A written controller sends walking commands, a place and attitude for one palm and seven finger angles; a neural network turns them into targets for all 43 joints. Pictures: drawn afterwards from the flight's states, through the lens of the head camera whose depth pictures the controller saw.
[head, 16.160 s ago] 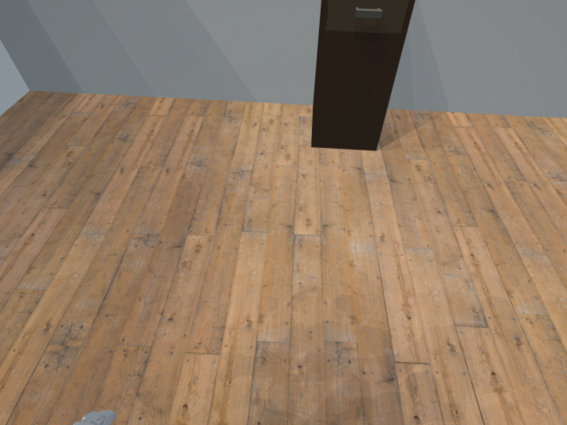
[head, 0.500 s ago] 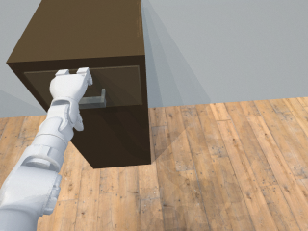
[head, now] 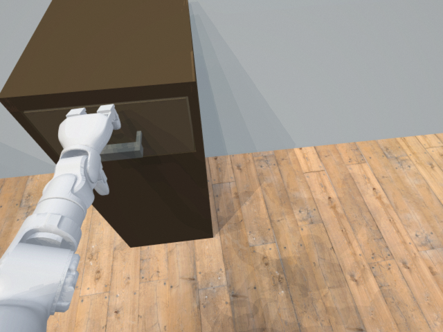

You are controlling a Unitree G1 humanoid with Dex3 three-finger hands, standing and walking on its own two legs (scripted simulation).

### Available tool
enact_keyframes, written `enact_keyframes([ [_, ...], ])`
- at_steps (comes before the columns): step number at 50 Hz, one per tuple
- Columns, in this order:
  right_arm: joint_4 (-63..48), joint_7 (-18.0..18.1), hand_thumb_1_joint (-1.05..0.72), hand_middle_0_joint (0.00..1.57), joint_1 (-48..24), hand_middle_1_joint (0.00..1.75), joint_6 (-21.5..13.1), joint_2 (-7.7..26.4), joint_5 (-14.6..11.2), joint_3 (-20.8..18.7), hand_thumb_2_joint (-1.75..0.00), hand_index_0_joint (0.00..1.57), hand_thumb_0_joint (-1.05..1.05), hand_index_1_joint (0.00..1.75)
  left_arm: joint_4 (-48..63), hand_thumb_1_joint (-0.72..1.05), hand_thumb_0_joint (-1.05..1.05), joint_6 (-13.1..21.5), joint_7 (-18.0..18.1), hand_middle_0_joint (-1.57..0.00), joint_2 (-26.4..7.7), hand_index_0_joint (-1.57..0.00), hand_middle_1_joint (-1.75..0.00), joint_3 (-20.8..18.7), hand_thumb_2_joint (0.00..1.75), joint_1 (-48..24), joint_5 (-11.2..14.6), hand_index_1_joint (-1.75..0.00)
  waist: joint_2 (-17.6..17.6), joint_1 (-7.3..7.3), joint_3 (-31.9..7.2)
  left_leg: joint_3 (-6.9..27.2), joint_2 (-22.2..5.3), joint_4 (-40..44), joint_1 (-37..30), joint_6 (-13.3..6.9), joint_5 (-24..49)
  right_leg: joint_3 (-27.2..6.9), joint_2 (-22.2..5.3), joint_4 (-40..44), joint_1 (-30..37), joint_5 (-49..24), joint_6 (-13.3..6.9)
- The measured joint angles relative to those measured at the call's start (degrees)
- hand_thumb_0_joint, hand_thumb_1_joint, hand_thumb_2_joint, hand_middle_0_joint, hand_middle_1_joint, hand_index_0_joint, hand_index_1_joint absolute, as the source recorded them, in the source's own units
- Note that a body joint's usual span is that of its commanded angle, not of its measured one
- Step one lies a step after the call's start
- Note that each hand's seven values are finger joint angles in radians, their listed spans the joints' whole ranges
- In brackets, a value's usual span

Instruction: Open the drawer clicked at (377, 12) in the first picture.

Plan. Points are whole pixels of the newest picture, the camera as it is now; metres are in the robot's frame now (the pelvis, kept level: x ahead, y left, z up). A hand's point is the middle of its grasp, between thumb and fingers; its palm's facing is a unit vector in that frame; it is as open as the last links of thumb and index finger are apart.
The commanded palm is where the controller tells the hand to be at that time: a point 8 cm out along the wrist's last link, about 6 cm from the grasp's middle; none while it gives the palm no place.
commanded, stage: re-aim the fingers above the handle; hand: left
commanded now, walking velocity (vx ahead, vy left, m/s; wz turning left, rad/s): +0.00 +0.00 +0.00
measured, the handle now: (118, 144) +0.52 +0.23 +0.00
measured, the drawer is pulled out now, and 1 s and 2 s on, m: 0.00 0.00 0.00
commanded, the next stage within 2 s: lower the fingers behind the handle in 1.28 s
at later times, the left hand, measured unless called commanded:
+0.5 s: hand (106, 146) +0.47 +0.23 +0.05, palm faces -0.04 -0.05 -1.00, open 13.8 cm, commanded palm +0.45 +0.23 +0.11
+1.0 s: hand (105, 150) +0.46 +0.22 +0.05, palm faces -0.03 -0.04 -1.00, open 13.8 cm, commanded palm +0.44 +0.23 +0.11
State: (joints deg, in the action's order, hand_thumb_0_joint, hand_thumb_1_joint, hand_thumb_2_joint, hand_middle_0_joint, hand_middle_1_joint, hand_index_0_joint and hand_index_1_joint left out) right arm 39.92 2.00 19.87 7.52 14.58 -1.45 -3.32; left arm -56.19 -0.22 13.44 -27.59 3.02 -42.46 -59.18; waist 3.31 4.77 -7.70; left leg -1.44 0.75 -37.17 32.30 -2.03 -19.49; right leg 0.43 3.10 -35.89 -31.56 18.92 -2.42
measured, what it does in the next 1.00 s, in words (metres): stands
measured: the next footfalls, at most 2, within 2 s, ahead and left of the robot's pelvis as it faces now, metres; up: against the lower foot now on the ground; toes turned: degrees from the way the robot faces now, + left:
none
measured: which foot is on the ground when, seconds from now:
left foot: down 0.00-1.00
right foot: down 0.00-1.00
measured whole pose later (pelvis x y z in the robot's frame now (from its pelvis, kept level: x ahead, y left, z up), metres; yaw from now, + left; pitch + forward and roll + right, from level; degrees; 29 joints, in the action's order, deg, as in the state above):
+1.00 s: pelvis +0.00 +0.01 +0.00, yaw +0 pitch +14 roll -1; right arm 39.5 1.1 18.4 7.5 14.6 -0.9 -3.6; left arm -54.1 -0.6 14.2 -24.3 5.4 -42.9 -59.6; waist 3.1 4.0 -8.1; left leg -1.3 1.4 -38.4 32.7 -2.7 -20.1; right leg 0.6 2.5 -36.7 -31.6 19.5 -1.8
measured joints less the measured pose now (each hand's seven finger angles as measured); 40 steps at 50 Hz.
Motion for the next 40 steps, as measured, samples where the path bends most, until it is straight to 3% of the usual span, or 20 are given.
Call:
enact_keyframes([
  [8, -0.1, 0.0, -0.91, 0.20, -1.2, 0.30, -0.9, 0.5, 0.2, -0.2, -0.90, 0.21, 0.01, 0.30, -0.4, -0.49, 0.00, 2.0, 0.8, -0.32, 0.9, -0.32, -1.20, 1.7, 0.30, -2.2, -0.4, -1.20, -0.6, -0.12, 0.0, 0.7, 0.4, -1.4, 1.6, -0.2, -0.2, 0.8, -0.4, -1.1, -1.2, 0.4, 0.1],
  [18, -0.6, -0.6, -0.91, 0.20, -0.8, 0.30, -0.7, 0.1, 0.6, 0.0, -0.90, 0.21, 0.01, 0.30, -2.2, -0.49, 0.00, -0.8, 1.5, -0.32, 1.3, -0.32, -1.20, 0.7, 0.30, -3.8, -0.7, -1.20, -0.2, 0.47, -0.6, -0.1, 0.3, -2.1, 2.8, -0.6, -0.8, 0.0, -0.3, -1.7, -2.5, 0.6, 0.6],
  [29, 0.2, -0.9, -0.90, 0.20, 0.9, 0.30, -0.1, -0.7, 0.7, -0.2, -0.90, 0.21, 0.01, 0.30, 0.7, -0.49, 0.00, 0.4, 1.4, -0.32, 2.0, -0.32, -1.20, 0.5, 0.30, -1.3, -0.7, -1.20, 0.1, 0.00, -0.5, -0.4, 0.4, -1.7, 1.9, -0.8, -1.0, -0.4, -0.4, -1.1, -1.6, 0.7, 0.9],
  [40, 0.0, -0.8, -0.90, 0.20, -0.5, 0.30, -0.1, -0.4, 0.6, -0.1, -0.90, 0.21, 0.01, 0.30, 0.5, -0.49, 0.00, -1.1, 1.2, -0.32, 2.0, -0.32, -1.20, 0.3, 0.30, -1.2, -0.5, -1.20, 0.0, -0.12, -0.6, -0.4, 0.5, -1.2, 1.1, -0.9, -0.8, -0.4, -0.5, -0.7, -0.9, 0.5, 0.9],
])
